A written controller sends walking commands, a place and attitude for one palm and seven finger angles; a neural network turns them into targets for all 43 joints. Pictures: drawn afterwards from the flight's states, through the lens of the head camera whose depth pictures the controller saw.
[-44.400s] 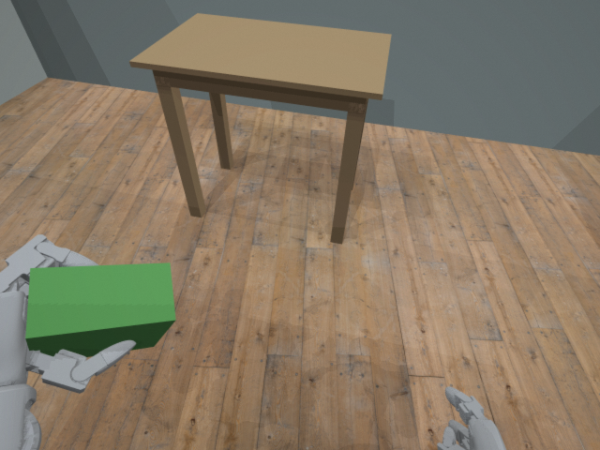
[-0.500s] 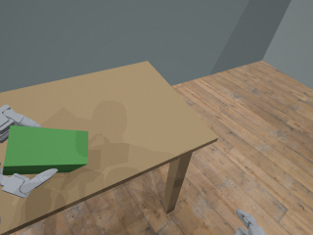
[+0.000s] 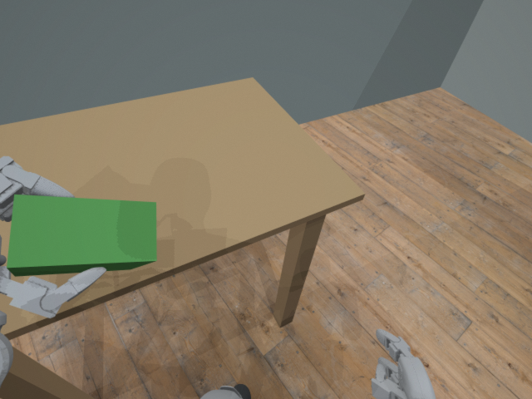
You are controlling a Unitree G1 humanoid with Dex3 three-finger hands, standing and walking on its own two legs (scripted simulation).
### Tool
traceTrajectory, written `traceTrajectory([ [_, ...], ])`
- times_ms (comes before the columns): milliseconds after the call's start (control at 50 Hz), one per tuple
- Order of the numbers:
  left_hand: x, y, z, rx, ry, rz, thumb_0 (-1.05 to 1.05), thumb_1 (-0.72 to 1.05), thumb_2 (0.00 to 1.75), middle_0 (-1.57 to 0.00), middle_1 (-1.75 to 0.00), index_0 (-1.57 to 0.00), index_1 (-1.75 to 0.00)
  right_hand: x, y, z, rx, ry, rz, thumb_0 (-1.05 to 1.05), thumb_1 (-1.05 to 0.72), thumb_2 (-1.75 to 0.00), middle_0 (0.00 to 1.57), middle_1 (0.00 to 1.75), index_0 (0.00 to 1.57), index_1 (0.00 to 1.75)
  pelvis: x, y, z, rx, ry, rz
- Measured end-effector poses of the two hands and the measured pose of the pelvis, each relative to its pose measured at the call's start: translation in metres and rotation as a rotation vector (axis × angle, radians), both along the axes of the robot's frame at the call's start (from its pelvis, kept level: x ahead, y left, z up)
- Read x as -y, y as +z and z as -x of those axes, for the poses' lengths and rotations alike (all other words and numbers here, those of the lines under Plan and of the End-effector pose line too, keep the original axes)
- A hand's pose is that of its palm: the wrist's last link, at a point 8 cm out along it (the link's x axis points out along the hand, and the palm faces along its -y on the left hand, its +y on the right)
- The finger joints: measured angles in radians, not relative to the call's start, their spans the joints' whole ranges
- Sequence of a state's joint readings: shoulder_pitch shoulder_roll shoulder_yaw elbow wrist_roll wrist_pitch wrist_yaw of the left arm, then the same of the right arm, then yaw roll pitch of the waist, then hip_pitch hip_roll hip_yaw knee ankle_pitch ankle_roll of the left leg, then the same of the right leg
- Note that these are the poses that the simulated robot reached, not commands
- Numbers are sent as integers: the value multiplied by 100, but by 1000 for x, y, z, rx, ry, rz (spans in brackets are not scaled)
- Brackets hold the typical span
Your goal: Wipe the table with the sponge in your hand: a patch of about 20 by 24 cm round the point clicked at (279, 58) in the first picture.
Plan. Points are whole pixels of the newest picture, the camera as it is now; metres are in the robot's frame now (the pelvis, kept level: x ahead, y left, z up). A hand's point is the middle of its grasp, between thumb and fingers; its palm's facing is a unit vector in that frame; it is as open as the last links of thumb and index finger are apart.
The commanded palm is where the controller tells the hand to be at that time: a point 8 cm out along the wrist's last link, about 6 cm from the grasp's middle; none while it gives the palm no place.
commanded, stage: step back with the hand held close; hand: left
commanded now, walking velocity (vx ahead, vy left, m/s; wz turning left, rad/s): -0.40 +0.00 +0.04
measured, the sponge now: (104, 239) +0.23 +0.21 +0.18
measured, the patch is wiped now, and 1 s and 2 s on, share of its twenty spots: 1.00 1.00 1.00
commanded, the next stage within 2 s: stop stepping back and stand still in 0.32 s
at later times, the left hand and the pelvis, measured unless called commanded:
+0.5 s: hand out of the picture +0.05 +0.25 +0.21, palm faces +0.39 -0.82 -0.42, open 10.2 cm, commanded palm +0.00 +0.29 +0.21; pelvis -0.16 +0.01 +0.00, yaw +0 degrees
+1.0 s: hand out of the picture -0.13 +0.25 +0.22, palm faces +0.53 -0.77 -0.36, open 10.2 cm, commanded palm -0.18 +0.28 +0.21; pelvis -0.31 -0.01 +0.00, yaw +6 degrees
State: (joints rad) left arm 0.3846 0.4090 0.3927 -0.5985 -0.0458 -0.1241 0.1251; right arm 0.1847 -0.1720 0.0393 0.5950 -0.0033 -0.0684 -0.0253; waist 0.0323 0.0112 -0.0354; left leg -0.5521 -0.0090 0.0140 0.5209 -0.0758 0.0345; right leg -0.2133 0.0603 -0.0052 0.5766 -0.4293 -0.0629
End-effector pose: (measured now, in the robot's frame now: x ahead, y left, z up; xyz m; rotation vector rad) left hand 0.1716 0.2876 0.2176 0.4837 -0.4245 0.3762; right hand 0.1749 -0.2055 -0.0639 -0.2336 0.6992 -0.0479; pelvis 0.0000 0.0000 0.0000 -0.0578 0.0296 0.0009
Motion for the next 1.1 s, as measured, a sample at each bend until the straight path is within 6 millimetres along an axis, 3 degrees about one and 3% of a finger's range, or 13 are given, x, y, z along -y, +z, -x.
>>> traceTrajectory([
  [60,16,-2,11,-3,-85,18,-1,-52,106,-72,-134,-74,-132,5,-6,24,-28,-39,-4,1,-90,-90,20,30,21,30,-2,0,13,25,-1,16],
  [120,20,-3,19,7,-145,51,0,-52,106,-72,-133,-74,-132,9,1,51,-81,-88,17,1,-90,-90,20,30,21,30,-4,7,21,27,-5,-17],
  [260,-10,-9,42,13,-124,-18,0,-52,106,-72,-133,-74,-132,15,6,92,-44,-160,82,1,-90,-90,20,30,21,30,-24,-4,67,-4,-4,-56],
  [320,-16,-9,65,-31,-108,-47,0,-52,106,-72,-133,-74,-132,10,9,115,-37,-146,71,1,-90,-90,20,30,21,30,-25,1,92,9,-21,-57],
  [400,-9,0,108,-35,-108,-43,-1,-52,106,-72,-134,-74,-132,3,9,151,-35,-119,35,1,-90,-90,20,30,21,30,-23,7,120,20,-13,-30],
  [500,-1,9,163,-19,-57,-58,0,-52,107,-72,-133,-74,-132,2,-4,189,-26,-90,-3,1,-90,-90,20,30,21,30,-14,4,157,27,5,-18],
  [580,2,4,204,-51,18,-64,0,-52,107,-72,-134,-74,-132,8,-22,214,-25,-60,-33,1,-90,-90,20,30,21,30,-5,-4,192,71,46,6],
  [640,5,-3,231,-68,20,11,0,-52,107,-72,-134,-74,-132,14,-19,236,-53,-61,-37,1,-90,-90,20,30,21,30,-1,0,212,85,43,-21],
  [760,3,-16,266,-75,9,65,0,-53,107,-72,-133,-74,-132,29,2,272,-8,-79,9,2,-90,-90,20,30,21,30,4,3,252,4,66,-69],
  [820,1,-13,292,-15,-1,26,0,-53,107,-72,-133,-74,-132,36,4,286,54,-85,64,1,-90,-90,20,30,21,30,0,-8,275,-7,81,-77],
  [880,-1,-5,315,7,29,-7,-1,-53,107,-72,-133,-74,-132,35,8,305,98,-117,38,1,-90,-90,20,30,21,30,2,-6,290,37,55,-119],
  [1000,-1,16,345,32,100,-18,0,-53,107,-72,-133,-74,-132,27,-12,341,25,-62,-50,1,-90,-90,20,30,20,30,12,4,308,52,103,-71],
  [1100,16,-1,364,1,120,-24,0,-52,107,-72,-134,-74,-132,32,-44,353,-43,7,-51,1,-90,-90,20,30,21,30,26,-16,330,71,128,-46],
])
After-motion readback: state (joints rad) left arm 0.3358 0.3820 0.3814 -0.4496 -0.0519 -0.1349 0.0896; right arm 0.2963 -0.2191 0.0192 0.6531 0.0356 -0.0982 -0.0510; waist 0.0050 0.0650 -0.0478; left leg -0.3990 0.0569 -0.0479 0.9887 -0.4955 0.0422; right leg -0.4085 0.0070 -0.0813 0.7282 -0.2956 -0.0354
